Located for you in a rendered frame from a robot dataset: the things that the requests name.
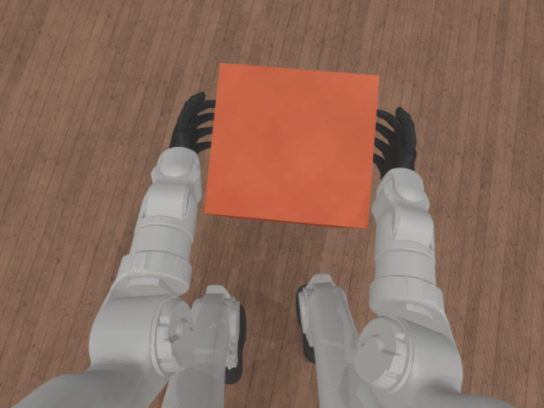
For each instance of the robot left upper arm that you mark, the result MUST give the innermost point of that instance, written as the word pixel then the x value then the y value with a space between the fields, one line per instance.
pixel 137 344

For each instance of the left robot hand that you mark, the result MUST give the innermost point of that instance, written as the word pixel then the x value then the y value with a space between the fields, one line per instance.
pixel 185 133

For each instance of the right robot hand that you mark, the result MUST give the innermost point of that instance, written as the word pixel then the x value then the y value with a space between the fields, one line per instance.
pixel 401 152

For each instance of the robot shin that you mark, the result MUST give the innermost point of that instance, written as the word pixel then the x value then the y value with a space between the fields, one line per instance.
pixel 321 278
pixel 232 354

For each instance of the carton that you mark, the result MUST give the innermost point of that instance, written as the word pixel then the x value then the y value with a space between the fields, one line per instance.
pixel 292 146

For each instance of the right robot shin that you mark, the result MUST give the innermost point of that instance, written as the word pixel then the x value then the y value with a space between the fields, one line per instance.
pixel 321 278

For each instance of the right robot forearm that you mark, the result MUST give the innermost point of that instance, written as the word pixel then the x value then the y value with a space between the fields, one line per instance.
pixel 405 283

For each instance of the robot right upper arm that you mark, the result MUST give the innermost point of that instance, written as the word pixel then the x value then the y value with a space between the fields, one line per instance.
pixel 406 365

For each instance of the left robot forearm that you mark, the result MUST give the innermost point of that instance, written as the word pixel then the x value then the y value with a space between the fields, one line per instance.
pixel 158 262

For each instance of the left robot shin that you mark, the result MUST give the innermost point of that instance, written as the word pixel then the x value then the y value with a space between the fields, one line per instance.
pixel 232 354

